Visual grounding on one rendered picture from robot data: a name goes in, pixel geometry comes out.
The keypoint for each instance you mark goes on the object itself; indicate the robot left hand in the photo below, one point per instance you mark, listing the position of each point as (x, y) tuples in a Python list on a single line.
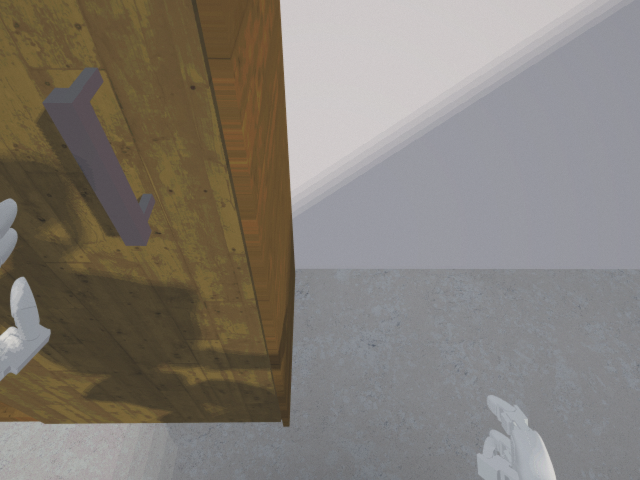
[(18, 346)]

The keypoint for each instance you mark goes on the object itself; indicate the handle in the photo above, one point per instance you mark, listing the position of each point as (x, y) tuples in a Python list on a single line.
[(73, 115)]

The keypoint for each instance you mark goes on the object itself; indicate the robot right hand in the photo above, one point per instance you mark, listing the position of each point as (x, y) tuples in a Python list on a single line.
[(525, 455)]

